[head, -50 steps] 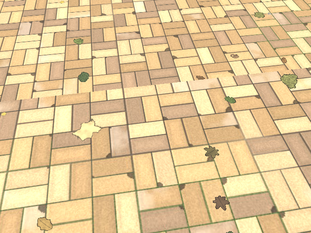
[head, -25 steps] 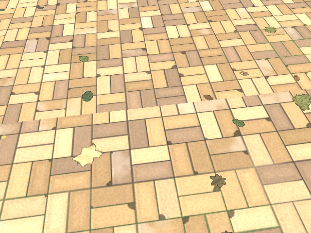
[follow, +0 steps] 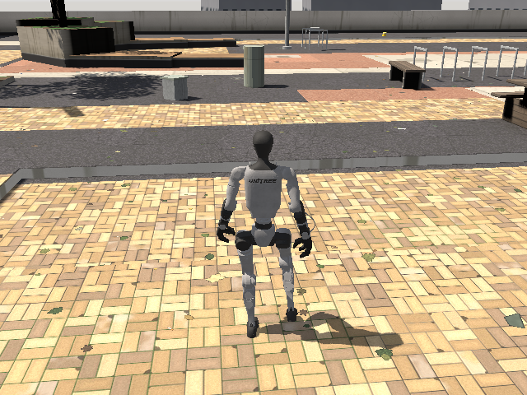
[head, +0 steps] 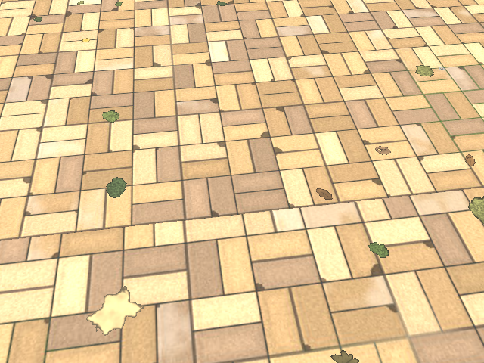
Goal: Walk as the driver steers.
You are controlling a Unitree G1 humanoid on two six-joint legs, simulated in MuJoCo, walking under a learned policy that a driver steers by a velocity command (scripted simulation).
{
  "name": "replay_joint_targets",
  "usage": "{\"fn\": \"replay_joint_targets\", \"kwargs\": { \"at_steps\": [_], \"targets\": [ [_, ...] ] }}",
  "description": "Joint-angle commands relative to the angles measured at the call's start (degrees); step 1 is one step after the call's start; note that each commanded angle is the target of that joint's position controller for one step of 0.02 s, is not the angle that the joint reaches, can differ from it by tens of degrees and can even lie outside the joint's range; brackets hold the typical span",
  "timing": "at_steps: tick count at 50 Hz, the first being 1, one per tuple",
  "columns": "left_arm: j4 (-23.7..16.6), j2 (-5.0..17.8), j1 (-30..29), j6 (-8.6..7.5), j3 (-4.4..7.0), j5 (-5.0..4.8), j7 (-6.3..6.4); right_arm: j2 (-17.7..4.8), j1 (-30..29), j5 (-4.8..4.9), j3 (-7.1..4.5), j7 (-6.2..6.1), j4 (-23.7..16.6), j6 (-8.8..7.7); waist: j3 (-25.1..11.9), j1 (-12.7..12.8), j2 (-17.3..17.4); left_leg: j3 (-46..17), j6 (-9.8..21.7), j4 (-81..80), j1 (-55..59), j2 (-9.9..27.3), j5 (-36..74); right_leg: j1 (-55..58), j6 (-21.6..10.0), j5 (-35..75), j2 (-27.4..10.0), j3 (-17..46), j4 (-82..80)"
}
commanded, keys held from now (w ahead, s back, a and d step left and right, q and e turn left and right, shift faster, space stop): w+q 0.96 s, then w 0.04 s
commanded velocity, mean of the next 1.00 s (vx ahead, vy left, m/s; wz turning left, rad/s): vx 0.50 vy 0.00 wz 0.54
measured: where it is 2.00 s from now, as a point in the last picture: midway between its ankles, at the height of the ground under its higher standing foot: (109, 243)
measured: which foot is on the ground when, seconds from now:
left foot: down 0.00-0.24, up 0.26-0.78, down 0.80-1.00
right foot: up 0.00-0.22, down 0.24-0.82, up 0.84-1.00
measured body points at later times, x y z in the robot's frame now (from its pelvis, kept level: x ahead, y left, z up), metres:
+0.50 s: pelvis +0.25 -0.05 +0.00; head +0.27 -0.05 +0.45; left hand +0.22 +0.22 -0.12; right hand +0.46 -0.27 -0.11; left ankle +0.28 +0.13 -0.66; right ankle +0.26 -0.16 -0.74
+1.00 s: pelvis +0.48 +0.14 -0.01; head +0.49 +0.15 +0.44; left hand +0.46 +0.42 -0.12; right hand +0.63 -0.07 -0.14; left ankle +0.47 +0.21 -0.74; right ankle +0.58 -0.01 -0.66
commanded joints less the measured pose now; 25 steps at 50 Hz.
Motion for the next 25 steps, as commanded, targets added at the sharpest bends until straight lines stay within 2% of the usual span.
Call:
{"fn": "replay_joint_targets", "kwargs": {
  "at_steps": [1, 4, 7, 9, 10, 11, 12, 13, 14, 15, 16, 17, 18, 19, 20, 23, 24, 25],
  "targets": [
    [-3.36, 2.55, 0.25, 0.32, 0.52, 0.41, 0.68, -9.14, -3.57, 0.32, -1.98, -1.4, -5.16, -1.15, 2.76, 2.57, 4.8, -12.56, 9.6, -10.64, -10.52, 13.34, 0.1, 4.79, 1.98, 9.62, 0.66, -1.18, -12.88],
    [-5.12, 2.32, -6.52, -0.08, 0.23, -0.42, 0.08, -10.44, 0.16, 1.11, -2.53, -2.06, -4.83, -0.54, 1.62, -0.12, 5.83, -12.77, 7.89, -8.09, -7.97, 13.01, -0.9, 8.36, 3.11, 15.13, 3.63, -1.5, -24.29],
    [-6.85, 4.06, -10.06, -0.55, 0.6, -1.16, -0.59, -10.2, 2.61, 1.75, -2.66, -2.34, -4.52, 0.09, 0.96, -1.18, 6.04, -17.17, 7.04, -4.43, -3.23, 14.92, -5.57, 10.44, 3.33, 13.8, 4.49, 0.07, -30.09],
    [-7.28, 5.8, -9.5, -1.2, 1.22, -1.35, -0.99, -10.38, 2.4, 1.55, -2.87, -2.62, -4.94, 0.59, 0.38, -0.07, 6.75, -20.35, 6.13, -0.71, -0.66, 15.79, -7.44, 13.54, 2.47, 9.41, 4.78, 0.53, -33.01],
    [-6.9, 6.55, -7.3, -1.53, 1.64, -1.37, -1.05, -10.06, 1.81, 1.29, -2.87, -2.72, -5.41, 0.89, -0.27, 1.42, 7.27, -21.3, 5.41, 2.04, -0.34, 15.15, -7.25, 16.76, 1.67, 6.52, 4.97, 0.03, -34.4],
    [-5.61, 7.63, -2.18, -1.84, 2.36, -1.18, -0.89, -8.52, 1.23, 1.08, -2.43, -2.73, -6.08, 1.11, -2.32, 3.95, 7.43, -21.02, 4.09, 6.97, -1.57, 12.77, -6.34, 23.47, 0.29, 4.23, 4.62, -0.49, -36.46],
    [-4.23, 10.63, 6.77, -2.21, 3.36, -0.4, -0.56, -5.1, 0.01, 0.59, -1.27, -2.49, -7.5, 0.93, -8.81, 7.91, 3.58, -16.83, 1.92, 21.04, -7.34, 8.92, -7.67, 36.52, -3.05, 1.87, -2.69, 5.75, -36.45],
    [-3.65, 15.87, 13.07, -1.5, 4.74, 0.51, -0.2, -0.95, 4.05, 1.12, -0.12, -2.28, -9.65, -0.01, -15.36, 7.26, -11.9, -7.42, -1.58, 38.99, -25.59, 1.01, -21.0, 55.03, -10.26, -4.96, -15.41, 25.93, -40.12],
    [-2.94, 13.86, 14.21, -1.12, 4.53, 0.32, -0.6, -4.57, 6.79, 2.48, -0.57, -2.16, -10.21, -0.5, -16.73, 6.2, -17.99, -7.82, -1.87, 51.27, -35.54, 3.96, -26.38, 56.44, -13.97, -15.49, -20.45, 41.2, -43.77],
    [-4.44, 8.3, 10.89, -1.23, 3.17, 0.0, -0.73, -9.25, 3.96, 2.71, -1.69, -2.24, -9.73, -0.15, -10.3, 6.7, -9.49, -9.68, -1.99, 56.26, -37.66, 6.8, -21.16, 50.49, -12.0, -15.78, -18.05, 34.23, -44.22],
    [-4.91, 6.41, 7.79, -1.01, 2.54, -0.24, -0.88, -9.39, 0.94, 2.19, -2.02, -2.27, -10.0, 0.37, -6.1, 5.98, -4.3, -8.35, -2.46, 56.52, -36.27, 8.77, -16.08, 43.82, -9.78, -9.44, -14.97, 24.4, -44.63],
    [-5.1, 5.37, 4.59, -0.73, 2.16, -0.19, -1.07, -8.41, -0.47, 1.59, -2.16, -2.28, -10.4, 0.71, -3.47, 4.6, -2.45, -7.87, -2.97, 54.19, -34.21, 10.21, -12.3, 38.39, -8.65, -3.76, -11.96, 18.26, -46.34],
    [-4.87, 4.43, 3.08, -0.57, 1.86, 0.02, -1.21, -7.64, -1.25, 1.4, -2.44, -2.06, -10.85, 1.21, -1.49, 3.48, -3.36, -7.55, -3.25, 52.03, -32.33, 11.65, -10.09, 34.69, -7.91, 0.93, -9.93, 13.21, -47.93],
    [-4.41, 4.42, 2.78, -0.62, 1.92, 0.15, -1.31, -6.52, -1.19, 1.51, -2.41, -1.77, -11.19, 1.74, -0.63, 2.89, -4.15, -6.43, -3.57, 51.25, -30.34, 12.29, -8.49, 32.04, -7.6, 4.51, -8.52, 8.99, -49.36],
    [-3.9, 4.71, 3.38, -0.79, 2.15, 0.15, -1.38, -5.44, -1.37, 1.54, -2.26, -1.53, -11.66, 2.12, -0.59, 2.79, -4.09, -5.56, -3.94, 51.02, -29.93, 12.4, -7.11, 31.32, -8.05, 8.24, -7.95, 6.17, -50.14],
    [-2.28, 6.29, 5.32, -1.0, 2.92, 0.18, -1.23, -4.65, -3.94, 1.32, -2.3, -1.34, -13.87, 2.77, -0.04, 2.85, -2.21, -5.82, -4.82, 46.7, -32.54, 12.83, -2.79, 32.23, -9.4, 16.76, -8.36, 0.42, -50.97],
    [-3.11, -2.73, 8.5, -2.58, -0.18, 5.67, -0.53, -0.11, -0.13, -6.38, 0.7, 2.17, -9.78, 0.92, -2.38, 4.23, -2.35, -4.98, -4.53, 43.72, -34.83, 12.96, 4.08, 37.73, -13.92, 12.79, -10.25, 0.86, -52.76],
    [-1.7, -1.59, 11.26, -2.68, -0.21, 5.42, -0.46, -0.62, -2.91, -5.75, -0.09, 3.23, -9.73, 0.19, 0.94, 5.12, -2.14, -5.53, -4.55, 41.09, -37.75, 12.97, 6.09, 38.64, -14.03, 12.81, -10.54, -0.59, -53.77]
  ]
}}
